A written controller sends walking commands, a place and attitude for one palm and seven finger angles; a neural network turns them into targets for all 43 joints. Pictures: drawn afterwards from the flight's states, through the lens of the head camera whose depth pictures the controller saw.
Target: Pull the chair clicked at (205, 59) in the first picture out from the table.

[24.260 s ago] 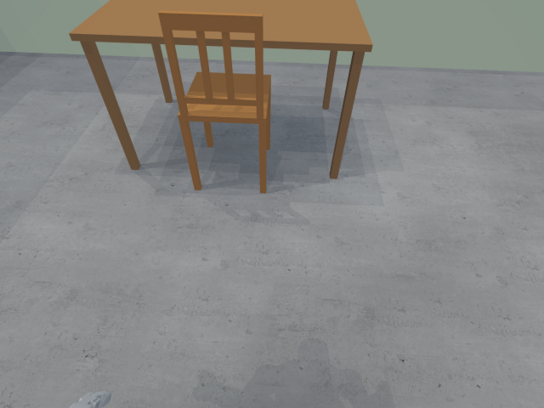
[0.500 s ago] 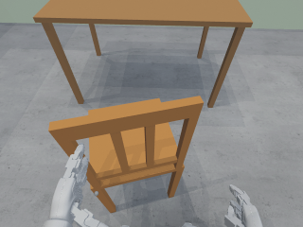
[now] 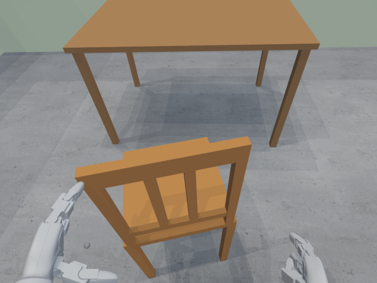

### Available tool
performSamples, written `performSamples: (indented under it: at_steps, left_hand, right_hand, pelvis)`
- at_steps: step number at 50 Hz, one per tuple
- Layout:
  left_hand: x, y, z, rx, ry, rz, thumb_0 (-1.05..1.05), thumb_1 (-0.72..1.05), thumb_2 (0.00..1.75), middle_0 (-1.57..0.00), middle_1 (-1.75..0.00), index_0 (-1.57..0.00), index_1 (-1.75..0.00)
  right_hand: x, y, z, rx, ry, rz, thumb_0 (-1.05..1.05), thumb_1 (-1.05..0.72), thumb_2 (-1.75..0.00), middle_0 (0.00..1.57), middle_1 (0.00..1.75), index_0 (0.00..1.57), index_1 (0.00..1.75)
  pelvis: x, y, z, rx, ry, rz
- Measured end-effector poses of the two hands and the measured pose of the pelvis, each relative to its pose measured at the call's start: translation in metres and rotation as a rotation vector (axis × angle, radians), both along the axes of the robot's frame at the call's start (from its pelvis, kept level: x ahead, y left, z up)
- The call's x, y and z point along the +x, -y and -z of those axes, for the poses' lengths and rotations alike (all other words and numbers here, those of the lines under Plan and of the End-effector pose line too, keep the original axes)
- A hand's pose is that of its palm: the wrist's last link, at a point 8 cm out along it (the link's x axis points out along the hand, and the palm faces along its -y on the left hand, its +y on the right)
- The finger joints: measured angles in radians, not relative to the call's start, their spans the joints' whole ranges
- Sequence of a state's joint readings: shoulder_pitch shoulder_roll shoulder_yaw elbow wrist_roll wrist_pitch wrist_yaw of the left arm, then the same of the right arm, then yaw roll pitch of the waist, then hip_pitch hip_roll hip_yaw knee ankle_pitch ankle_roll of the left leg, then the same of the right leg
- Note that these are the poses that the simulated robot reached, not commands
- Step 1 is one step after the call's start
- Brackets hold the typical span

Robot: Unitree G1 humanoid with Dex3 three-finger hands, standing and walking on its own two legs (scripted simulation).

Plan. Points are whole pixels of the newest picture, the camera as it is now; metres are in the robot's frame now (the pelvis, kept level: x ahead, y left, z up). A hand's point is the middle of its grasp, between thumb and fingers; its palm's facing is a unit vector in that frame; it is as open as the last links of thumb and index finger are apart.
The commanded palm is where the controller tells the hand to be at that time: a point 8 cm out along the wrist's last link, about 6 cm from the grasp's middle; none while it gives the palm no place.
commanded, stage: draw the hand back to the body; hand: left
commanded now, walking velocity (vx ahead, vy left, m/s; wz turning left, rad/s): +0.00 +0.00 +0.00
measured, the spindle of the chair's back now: (157, 203) +0.33 +0.12 -0.07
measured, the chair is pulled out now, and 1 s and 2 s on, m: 0.65 0.65 0.65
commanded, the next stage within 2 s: step back with the hand held close in 0.90 s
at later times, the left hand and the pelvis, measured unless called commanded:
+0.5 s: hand (22, 196) +0.20 +0.26 +0.19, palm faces +0.46 -0.77 -0.44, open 9.7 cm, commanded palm +0.16 +0.30 +0.21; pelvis +0.02 +0.00 +0.03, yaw -1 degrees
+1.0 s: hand (2, 189) +0.21 +0.28 +0.20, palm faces +0.49 -0.77 -0.42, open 7.4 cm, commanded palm +0.16 +0.31 +0.21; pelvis +0.01 +0.01 +0.03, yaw -2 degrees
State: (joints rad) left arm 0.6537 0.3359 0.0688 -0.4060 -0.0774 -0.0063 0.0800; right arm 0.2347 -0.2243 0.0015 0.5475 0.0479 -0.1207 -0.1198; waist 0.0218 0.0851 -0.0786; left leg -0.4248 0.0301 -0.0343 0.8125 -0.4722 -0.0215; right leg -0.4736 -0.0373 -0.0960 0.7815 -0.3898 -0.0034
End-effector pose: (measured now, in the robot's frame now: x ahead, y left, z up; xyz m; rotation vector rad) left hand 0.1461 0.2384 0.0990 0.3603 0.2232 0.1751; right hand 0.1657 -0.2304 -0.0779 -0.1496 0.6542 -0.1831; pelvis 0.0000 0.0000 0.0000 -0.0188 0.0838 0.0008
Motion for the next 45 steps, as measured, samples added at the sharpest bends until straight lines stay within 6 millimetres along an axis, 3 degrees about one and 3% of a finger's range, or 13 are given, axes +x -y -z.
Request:
performSamples:
  at_steps: [5,12,21,29,32,38,45]
  left_hand:
    - [0.001,-0.012,-0.017,0.05,0.02,-0.083,-0.01,-0.16,0.39,-0.06,-0.09,-0.24,-0.17]
    - [0.007,-0.035,-0.069,0.131,0.224,-0.201,-0.01,0.09,0.51,-0.1,-0.14,-0.16,-0.17]
    - [0.013,-0.045,-0.087,0.16,0.276,-0.213,0.0,0.41,0.66,-0.14,-0.2,-0.15,-0.21]
    - [0.014,-0.062,-0.129,0.251,0.418,-0.235,0.01,0.69,0.8,-0.18,-0.26,-0.18,-0.26]
    - [0.016,-0.068,-0.126,0.24,0.414,-0.25,0.01,0.77,0.84,-0.19,-0.28,-0.19,-0.28]
    - [0.018,-0.065,-0.095,0.162,0.3,-0.238,0.01,0.85,0.88,-0.2,-0.3,-0.2,-0.3]
    - [0.013,-0.064,-0.114,0.194,0.374,-0.201,0.02,0.88,0.9,-0.21,-0.3,-0.21,-0.3]
  right_hand:
    - [0.01,0.0,-0.011,-0.004,0.015,-0.009,0.02,-0.9,-0.9,0.2,0.3,0.21,0.3]
    - [0.021,-0.004,-0.022,0.008,0.032,-0.048,0.02,-0.9,-0.9,0.2,0.3,0.21,0.3]
    - [0.026,-0.005,-0.027,0.012,0.021,-0.067,0.01,-0.9,-0.9,0.2,0.3,0.21,0.3]
    - [0.024,-0.004,-0.027,0.01,0.005,-0.073,0.02,-0.9,-0.9,0.2,0.3,0.21,0.3]
    - [0.022,-0.004,-0.026,0.018,-0.01,-0.061,0.02,-0.9,-0.9,0.2,0.3,0.21,0.3]
    - [0.013,-0.004,-0.026,0.006,-0.039,-0.052,0.02,-0.9,-0.9,0.2,0.3,0.21,0.3]
    - [0.01,-0.007,-0.029,-0.007,-0.024,-0.052,0.02,-0.9,-0.9,0.2,0.3,0.21,0.3]
  pelvis:
    - [0.005,0.001,-0.01,0.008,0.046,0.004]
    - [0.012,0.003,-0.02,0.01,0.096,0.003]
    - [0.015,0.003,-0.028,0.01,0.129,0.016]
    - [0.016,0.0,-0.032,0.006,0.146,0.02]
    - [0.014,-0.002,-0.033,0.005,0.147,0.024]
    - [0.01,-0.006,-0.034,0.005,0.144,0.032]
    - [0.012,-0.009,-0.034,0.002,0.154,0.031]
